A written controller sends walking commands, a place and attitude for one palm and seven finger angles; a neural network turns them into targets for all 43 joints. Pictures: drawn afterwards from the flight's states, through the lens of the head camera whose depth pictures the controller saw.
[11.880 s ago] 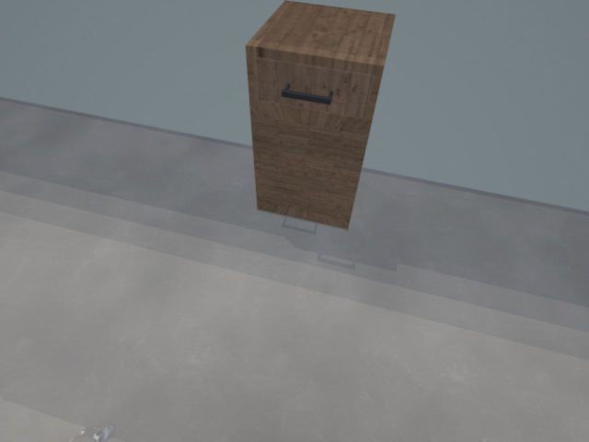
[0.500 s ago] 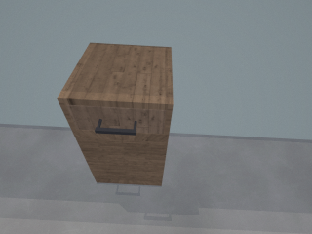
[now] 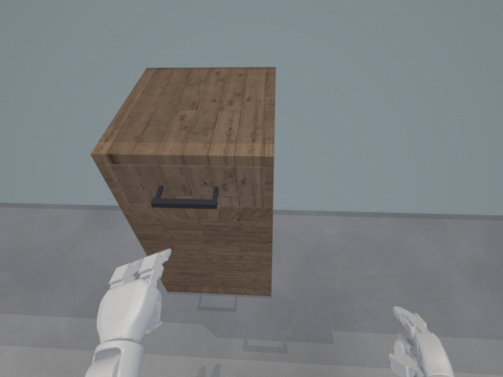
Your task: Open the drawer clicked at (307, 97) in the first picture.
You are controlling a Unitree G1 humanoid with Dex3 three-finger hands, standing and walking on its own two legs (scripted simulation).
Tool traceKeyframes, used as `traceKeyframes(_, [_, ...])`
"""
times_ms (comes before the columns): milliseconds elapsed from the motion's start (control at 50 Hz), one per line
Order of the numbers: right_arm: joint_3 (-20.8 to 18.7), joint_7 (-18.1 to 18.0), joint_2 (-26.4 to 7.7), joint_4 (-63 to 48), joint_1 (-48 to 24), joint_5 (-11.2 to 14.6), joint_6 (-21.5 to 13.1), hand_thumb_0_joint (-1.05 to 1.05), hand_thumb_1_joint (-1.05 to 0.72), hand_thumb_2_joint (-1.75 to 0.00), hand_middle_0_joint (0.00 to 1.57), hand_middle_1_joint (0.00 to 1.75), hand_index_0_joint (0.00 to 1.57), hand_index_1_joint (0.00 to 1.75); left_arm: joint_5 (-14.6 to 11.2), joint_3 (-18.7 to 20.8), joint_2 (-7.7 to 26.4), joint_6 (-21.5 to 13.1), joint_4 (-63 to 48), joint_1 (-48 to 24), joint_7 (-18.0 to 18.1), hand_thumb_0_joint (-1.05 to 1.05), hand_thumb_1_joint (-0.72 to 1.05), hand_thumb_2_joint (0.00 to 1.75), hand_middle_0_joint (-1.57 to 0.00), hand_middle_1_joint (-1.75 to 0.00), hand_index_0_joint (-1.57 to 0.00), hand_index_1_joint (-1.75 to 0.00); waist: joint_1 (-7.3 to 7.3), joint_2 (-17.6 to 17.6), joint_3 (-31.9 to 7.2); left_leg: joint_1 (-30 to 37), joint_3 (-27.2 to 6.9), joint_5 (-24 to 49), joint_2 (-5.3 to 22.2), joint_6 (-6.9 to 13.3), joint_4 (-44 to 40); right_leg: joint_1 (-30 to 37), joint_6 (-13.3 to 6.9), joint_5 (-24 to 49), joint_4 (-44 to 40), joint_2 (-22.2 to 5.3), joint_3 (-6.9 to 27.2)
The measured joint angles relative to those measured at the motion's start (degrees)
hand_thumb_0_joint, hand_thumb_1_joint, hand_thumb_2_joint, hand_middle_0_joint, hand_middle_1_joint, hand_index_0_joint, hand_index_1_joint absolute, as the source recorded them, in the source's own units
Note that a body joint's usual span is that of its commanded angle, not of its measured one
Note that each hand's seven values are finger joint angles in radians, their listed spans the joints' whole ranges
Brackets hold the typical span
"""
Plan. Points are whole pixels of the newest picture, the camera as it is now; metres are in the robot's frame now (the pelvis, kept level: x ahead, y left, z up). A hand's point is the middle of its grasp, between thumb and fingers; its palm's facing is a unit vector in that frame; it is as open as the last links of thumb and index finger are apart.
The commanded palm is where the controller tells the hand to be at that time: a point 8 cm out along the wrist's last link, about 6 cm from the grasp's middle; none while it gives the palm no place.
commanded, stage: raise the hand with hooked fingers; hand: left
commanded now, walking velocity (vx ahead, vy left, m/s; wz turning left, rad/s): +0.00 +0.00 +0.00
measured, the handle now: (186, 197) +0.55 +0.20 -0.09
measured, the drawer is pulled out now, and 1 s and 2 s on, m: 0.00 0.00 0.00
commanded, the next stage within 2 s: move the hooked fingers above the handle in 1.56 s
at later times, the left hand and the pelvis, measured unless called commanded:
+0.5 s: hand (141, 294) +0.25 +0.20 +0.00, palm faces -0.04 -0.11 -0.99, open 11.1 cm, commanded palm +0.23 +0.21 +0.07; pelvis +0.03 -0.04 +0.00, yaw +0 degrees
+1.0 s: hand (127, 229) +0.33 +0.23 +0.07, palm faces +0.09 -0.10 -0.99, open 13.6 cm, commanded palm +0.31 +0.23 +0.14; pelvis +0.04 +0.01 +0.02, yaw -3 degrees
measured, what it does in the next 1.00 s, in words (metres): stands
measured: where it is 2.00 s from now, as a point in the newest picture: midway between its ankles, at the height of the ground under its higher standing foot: outside the picture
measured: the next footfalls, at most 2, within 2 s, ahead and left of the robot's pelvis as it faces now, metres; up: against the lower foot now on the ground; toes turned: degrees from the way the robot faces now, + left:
none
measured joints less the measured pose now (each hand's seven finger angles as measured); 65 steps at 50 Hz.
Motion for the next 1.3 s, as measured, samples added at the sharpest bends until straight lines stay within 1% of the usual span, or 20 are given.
traceKeyframes(40, [-0.02, 1.22, 0.85, -3.23, -2.43, -0.01, 3.6, 0.02, -0.92, -0.9, 0.19, 0.29, 0.2, 0.3, 4.87, 0.22, -0.31, -2.71, -0.62, 1.58, 0.7, 0.02, 0.67, 0.79, -0.22, -0.46, -0.21, -0.46, 1.23, -1.74, -0.16, -0.77, 0.46, -0.28, 0.67, -0.73, 0.37, -1.14, -0.67, -0.16, 0.62, 0.7, 0.41])
traceKeyframes(100, [0.21, 2.47, 1.69, -7.05, -4.88, -0.48, 7.23, 0.02, -0.91, -0.9, 0.19, 0.29, 0.2, 0.3, 10.07, 0.44, 0.93, -4.76, -1.91, 5.66, 2.69, 0.01, 0.59, 0.76, -0.23, -0.5, -0.23, -0.51, 3.47, -3.38, 0.14, -2.13, 0.11, -0.87, 1.49, -1.67, 1.52, -2.39, -1.64, -0.67, 1.48, 1.45, -0.01])
traceKeyframes(160, [0.6, 3.03, 2.27, -8.91, -6.63, -1.61, 9.05, 0.01, -0.91, -0.9, 0.19, 0.29, 0.2, 0.3, 13.53, 1.44, 3.67, -4.66, -2.6, 8.5, 4.84, 0.0, 0.51, 0.73, -0.24, -0.55, -0.24, -0.55, 5.54, -3.76, 0.04, -4.52, -1.09, -1.88, 1.96, -2.33, 3.83, -4.17, -2.42, -1.74, 3.07, 1.74, -1.28])
traceKeyframes(200, [0.98, 2.95, 2.64, -9.0, -7.67, -2.36, 9.59, 0.01, -0.91, -0.9, 0.19, 0.3, 0.2, 0.3, 14.51, 2.8, 5.71, -4.65, -2.68, 8.23, 5.68, 0.0, 0.46, 0.71, -0.25, -0.58, -0.25, -0.58, 6.45, -3.41, 0.07, -6.4, -2.39, -2.74, 2.1, -2.68, 5.92, -5.36, -2.87, -2.74, 4.45, 1.72, -2.59])
traceKeyframes(220, [1.19, 2.82, 2.81, -8.8, -8.13, -2.64, 9.72, 0.01, -0.91, -0.9, 0.19, 0.3, 0.2, 0.3, 14.35, 3.48, 6.59, -4.71, -2.72, 7.47, 5.73, 0.0, 0.43, 0.7, -0.25, -0.59, -0.25, -0.6, 6.7, -2.99, 0.14, -7.28, -3.15, -3.19, 2.12, -2.82, 7.0, -5.82, -3.07, -3.24, 5.09, 1.68, -3.36])
traceKeyframes(260, [1.68, 2.38, 3.36, -7.94, -8.87, -2.95, 9.74, 0.01, -0.91, -0.9, 0.2, 0.3, 0.2, 0.3, 12.71, 4.58, 7.74, -4.74, -3.1, 5.06, 5.21, 0.0, 0.38, 0.68, -0.26, -0.62, -0.26, -0.63, 6.77, -2.0, 0.46, -8.59, -4.67, -3.92, 2.04, -3.01, 8.73, -6.31, -3.36, -4.1, 6.03, 1.49, -4.86])
traceKeyframes(340, [3.11, 1.85, 5.08, -5.56, -8.74, -2.77, 10.09, 0.01, -0.91, -0.9, 0.2, 0.3, 0.2, 0.3, 9.61, 5.55, 7.93, -4.2, -4.05, -0.35, 2.72, 0.0, 0.29, 0.64, -0.27, -0.68, -0.27, -0.69, 6.06, -0.6, 1.08, -8.68, -6.29, -4.17, 1.72, -3.61, 8.88, -5.71, -3.66, -4.68, 5.73, 1.21, -6.33])
traceKeyframes(380, [4.0, 1.85, 5.97, -4.43, -7.84, -2.38, 10.62, 0.01, -0.91, -0.9, 0.2, 0.3, 0.2, 0.3, 8.59, 5.68, 7.66, -3.78, -4.61, -1.72, 1.01, 0.0, 0.24, 0.62, -0.27, -0.71, -0.27, -0.72, 5.62, -0.46, 1.23, -7.46, -6.47, -3.76, 1.46, -4.02, 7.22, -4.81, -3.58, -4.34, 4.52, 1.28, -5.91])
traceKeyframes(400, [4.45, 1.85, 6.27, -3.97, -7.26, -2.13, 10.85, 0.01, -0.91, -0.9, 0.2, 0.3, 0.2, 0.3, 8.16, 5.77, 7.57, -3.69, -4.95, -1.83, 0.2, 0.0, 0.22, 0.61, -0.27, -0.73, -0.27, -0.73, 5.54, -0.36, 1.33, -6.57, -6.86, -2.35, 1.2, -3.76, 6.04, -4.24, -3.51, -4.05, 3.76, 1.56, -5.39])
traceKeyframes(460, [5.37, 1.72, 6.72, -2.83, -5.41, -1.64, 11.26, 0.01, -0.91, -0.9, 0.2, 0.3, 0.2, 0.3, 7.56, 6.12, 8.07, -3.95, -5.35, -1.17, -1.72, 0.0, 0.15, 0.58, -0.27, -0.77, -0.27, -0.78, 4.9, -0.57, 1.76, -4.18, -7.26, -2.62, 0.54, -3.42, 3.42, -2.62, -3.35, -3.05, 1.45, 2.2, -3.28])
traceKeyframes(500, [5.25, 1.61, 6.25, -2.48, -4.23, -1.58, 11.36, 0.01, -0.91, -0.9, 0.2, 0.3, 0.2, 0.3, 7.6, 6.34, 8.57, -4.33, -5.67, -0.31, -2.5, 0.0, 0.11, 0.56, -0.28, -0.8, -0.27, -0.81, 4.6, -0.21, 2.1, -2.86, -8.23, -1.12, 0.23, -3.26, 1.88, -1.75, -3.25, -2.37, 0.09, 2.94, -1.91])
traceKeyframes(540, [4.53, 1.22, 5.5, -2.02, -3.26, -1.6, 11.39, 0.01, -0.91, -0.9, 0.2, 0.3, 0.2, 0.3, 7.47, 6.74, 9.21, -5.05, -6.07, 0.32, -2.64, 0.0, 0.06, 0.54, -0.28, -0.83, -0.28, -0.84, 4.03, 0.07, 2.31, -2.11, -8.59, -1.78, -0.03, -3.22, 1.08, -1.28, -3.1, -1.95, -0.8, 3.31, -0.83])
traceKeyframes(620, [2.08, 0.65, 3.44, -0.97, -2.0, -1.54, 11.21, 0.01, -0.91, -0.9, 0.2, 0.3, 0.2, 0.3, 7.12, 8.49, 9.87, -5.83, -7.14, 0.58, -1.12, 0.0, -0.03, 0.5, -0.29, -0.89, -0.29, -0.9, 3.44, 0.49, 2.05, -1.5, -10.28, -2.17, -0.88, -3.14, -0.07, -1.25, -2.6, -1.46, -1.63, 3.88, 1.03])
traceKeyframes(680, [0.24, 0.44, 1.82, -0.31, -1.68, -1.09, 11.05, 0.01, -0.91, -0.9, 0.2, 0.3, 0.2, 0.3, 6.6, 9.12, 9.63, -4.54, -7.27, -0.84, 0.04, 0.0, -0.1, 0.47, -0.3, -0.94, -0.29, -0.94, 2.84, 1.04, 1.68, -1.17, -10.57, -2.44, -1.21, -3.01, -0.53, -1.15, -2.1, -1.42, -1.84, 3.9, 1.64])
traceKeyframes(740, [-0.97, 0.19, 0.76, 0.08, -1.81, -0.5, 11.15, 0.01, -0.91, -0.9, 0.2, 0.3, 0.2, 0.3, 6.01, 8.62, 9.01, -1.86, -7.07, -3.19, -0.48, 0.0, -0.17, 0.44, -0.3, -0.98, -0.3, -0.99, 2.44, 1.37, 1.54, -0.11, -10.4, -2.56, -1.43, -3.09, -1.55, -0.35, -1.51, -1.26, -2.39, 3.66, 1.99])
traceKeyframes(860, [-0.76, -0.6, 1.01, -0.6, -2.85, 0.66, 11.57, 0.01, -0.91, -0.9, 0.19, 0.29, 0.2, 0.3, 5.66, 5.78, 8.65, 2.87, -7.31, -7.19, -4.45, 0.0, -0.3, 0.39, -0.31, -1.07, -0.31, -1.08, 2.54, 1.32, 2.02, 3.95, -9.78, -1.19, -1.88, -2.08, -4.5, 3.73, -0.43, 0.09, -5.42, 3.12, 2.92])
traceKeyframes(1060, [2.54, -1.16, 4.46, -2.25, -3.99, 1.89, 12.28, 0.01, -0.91, -0.9, 0.2, 0.3, 0.2, 0.3, 6.33, 2.51, 10.23, 5.76, -2.54, -17.94, -10.47, 0.0, -0.46, 0.32, -0.32, -1.18, -0.32, -1.18, 3.83, 1.8, 3.59, 9.4, -10.46, 1.14, -2.83, -0.56, -7.88, 10.36, 1.09, 2.67, -10.6, 1.85, 2.6])
traceKeyframes(1180, [4.18, -1.12, 5.63, -1.98, -3.09, 2.17, 12.66, 0.01, -0.91, -0.9, 0.2, 0.3, 0.2, 0.3, 5.6, 2.24, 11.77, 5.54, 0.31, -24.04, -15.08, 0.0, -0.49, 0.31, -0.32, -1.19, -0.32, -1.2, 4.28, 2.32, 4.57, 11.36, -11.04, 2.57, -3.57, 0.23, -9.69, 12.96, 1.99, 4.08, -13.23, 0.94, 2.17])
traceKeyframes(1240, [4.43, -0.85, 5.71, -1.79, -2.21, 2.17, 12.76, 0.01, -0.91, -0.9, 0.2, 0.3, 0.2, 0.3, 5.04, 2.87, 12.55, 4.35, 1.16, -25.59, -17.07, 0.0, -0.49, 0.3, -0.32, -1.2, -0.32, -1.2, 4.22, 2.5, 4.98, 11.8, -11.1, 3.21, -3.83, 0.55, -10.48, 13.6, 2.36, 4.77, -14.34, 0.62, 2.15])
traceKeyframes(1300, [4.22, -0.33, 5.41, -1.77, -1.02, 2.08, 12.76, 0.01, -0.91, -0.9, 0.2, 0.3, 0.2, 0.3, 4.33, 3.89, 12.95, 2.61, 0.84, -24.94, -18.55, 0.0, -0.49, 0.3, -0.32, -1.2, -0.32, -1.2, 4.05, 2.6, 5.27, 11.81, -10.97, 3.79, -4.01, 0.82, -11.16, 13.69, 2.68, 5.4, -15.21, 0.39, 2.32])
